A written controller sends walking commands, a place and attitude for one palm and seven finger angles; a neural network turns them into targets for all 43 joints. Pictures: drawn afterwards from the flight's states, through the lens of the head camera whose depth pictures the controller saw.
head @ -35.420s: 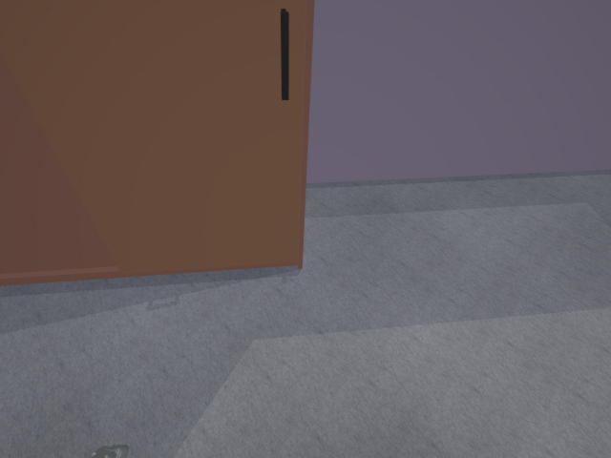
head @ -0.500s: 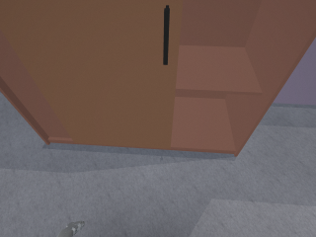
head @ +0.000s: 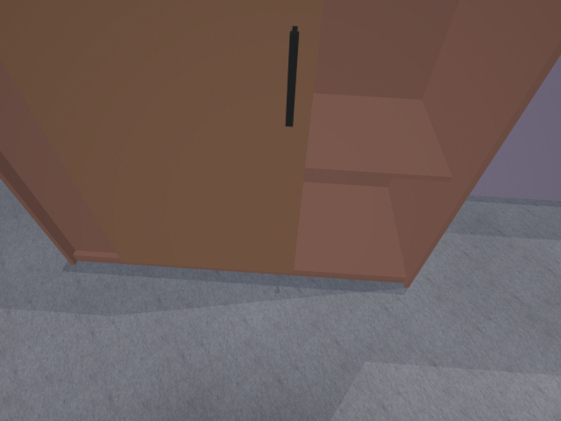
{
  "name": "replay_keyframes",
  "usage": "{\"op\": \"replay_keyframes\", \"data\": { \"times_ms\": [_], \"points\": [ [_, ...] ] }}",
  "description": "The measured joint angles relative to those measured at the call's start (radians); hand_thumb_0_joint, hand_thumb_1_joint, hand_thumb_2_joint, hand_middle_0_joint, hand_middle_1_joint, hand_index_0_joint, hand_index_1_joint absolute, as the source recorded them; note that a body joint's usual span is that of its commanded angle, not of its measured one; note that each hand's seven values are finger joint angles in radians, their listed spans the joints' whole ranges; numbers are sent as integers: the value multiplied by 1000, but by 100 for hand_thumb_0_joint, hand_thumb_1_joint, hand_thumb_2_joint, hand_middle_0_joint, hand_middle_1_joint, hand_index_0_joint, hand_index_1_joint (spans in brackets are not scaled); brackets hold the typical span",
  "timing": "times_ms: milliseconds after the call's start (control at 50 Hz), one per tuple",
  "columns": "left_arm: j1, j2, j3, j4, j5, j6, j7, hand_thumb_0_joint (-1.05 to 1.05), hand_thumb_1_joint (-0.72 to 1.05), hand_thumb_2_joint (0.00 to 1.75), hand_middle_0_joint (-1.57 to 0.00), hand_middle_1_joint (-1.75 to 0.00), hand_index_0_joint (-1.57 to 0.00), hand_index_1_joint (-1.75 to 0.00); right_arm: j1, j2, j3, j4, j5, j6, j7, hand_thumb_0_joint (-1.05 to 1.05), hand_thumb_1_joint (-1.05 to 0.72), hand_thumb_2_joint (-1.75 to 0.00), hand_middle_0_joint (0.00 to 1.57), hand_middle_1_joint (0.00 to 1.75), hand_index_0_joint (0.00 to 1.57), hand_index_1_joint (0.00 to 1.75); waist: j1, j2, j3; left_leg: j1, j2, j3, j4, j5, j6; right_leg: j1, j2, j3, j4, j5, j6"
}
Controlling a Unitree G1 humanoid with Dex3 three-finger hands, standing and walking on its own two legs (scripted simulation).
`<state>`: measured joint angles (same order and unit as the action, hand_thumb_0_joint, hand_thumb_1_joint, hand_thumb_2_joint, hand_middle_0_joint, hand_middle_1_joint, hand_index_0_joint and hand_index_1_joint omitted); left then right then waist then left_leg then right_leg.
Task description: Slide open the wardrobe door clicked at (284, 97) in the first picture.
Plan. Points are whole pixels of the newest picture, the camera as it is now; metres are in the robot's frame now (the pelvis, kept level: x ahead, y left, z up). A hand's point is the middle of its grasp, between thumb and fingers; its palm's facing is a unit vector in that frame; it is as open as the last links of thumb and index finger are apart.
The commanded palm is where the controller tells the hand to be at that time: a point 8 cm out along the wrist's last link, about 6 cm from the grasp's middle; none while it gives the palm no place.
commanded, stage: let the arm hang, fingers relaxed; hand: right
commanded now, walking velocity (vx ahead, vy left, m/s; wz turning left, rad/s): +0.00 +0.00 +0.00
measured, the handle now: (291, 79) +0.74 +0.03 +0.12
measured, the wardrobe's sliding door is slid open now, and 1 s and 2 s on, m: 0.46 0.46 0.46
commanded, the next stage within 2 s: look to check the result in 0.32 s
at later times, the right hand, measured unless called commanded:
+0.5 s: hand out of the picture +0.01 -0.18 -0.18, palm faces +0.01 +0.98 -0.18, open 7.4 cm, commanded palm none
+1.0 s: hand out of the picture +0.03 -0.18 -0.18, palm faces +0.00 +0.99 -0.16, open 7.4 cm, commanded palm none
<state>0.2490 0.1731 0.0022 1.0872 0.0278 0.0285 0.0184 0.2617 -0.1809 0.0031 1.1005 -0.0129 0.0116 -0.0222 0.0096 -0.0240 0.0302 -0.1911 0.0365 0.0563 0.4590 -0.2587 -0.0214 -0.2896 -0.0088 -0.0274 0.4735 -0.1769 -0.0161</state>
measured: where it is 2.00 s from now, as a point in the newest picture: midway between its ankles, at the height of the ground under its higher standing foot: outside the picture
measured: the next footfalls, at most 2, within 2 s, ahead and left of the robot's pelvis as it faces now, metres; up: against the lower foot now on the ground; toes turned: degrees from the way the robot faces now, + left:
none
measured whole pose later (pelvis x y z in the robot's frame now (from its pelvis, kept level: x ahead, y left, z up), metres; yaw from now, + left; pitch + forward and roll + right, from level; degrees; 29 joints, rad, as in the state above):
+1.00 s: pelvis +0.02 -0.01 +0.00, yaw +0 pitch -1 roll +1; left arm 0.21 0.16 0.00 1.12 0.02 0.01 0.03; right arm 0.24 -0.16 0.00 1.14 -0.01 0.00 -0.02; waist 0.01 0.02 0.04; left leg -0.13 0.05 0.05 0.39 -0.25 -0.04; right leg -0.23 0.00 -0.04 0.43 -0.19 -0.03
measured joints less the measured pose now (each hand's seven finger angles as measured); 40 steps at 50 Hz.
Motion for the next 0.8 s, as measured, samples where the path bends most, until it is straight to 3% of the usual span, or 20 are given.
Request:
{"op": "replay_keyframes", "data": {
  "times_ms": [180, 800],
  "points": [
    [-8, -14, 0, 19, -1, -9, 4, 0, 91, 90, -20, -30, -20, -30, -32, 13, -3, 6, -1, -5, -3, 1, -92, -90, 20, 30, 20, 30, 4, 32, 1, 15, -1, -4, -19, 6, -2, 13, -1, -4, -10, 0, -1],
    [-44, -6, 1, 28, -6, -16, 11, 0, 92, 90, -20, -30, -20, -30, -10, 16, -3, 37, -1, -7, -1, 0, -91, -90, 20, 30, 20, 30, -7, 38, 16, 52, 12, -6, -56, 4, -15, 43, 13, -8, -34, -11, -12]
  ]
}}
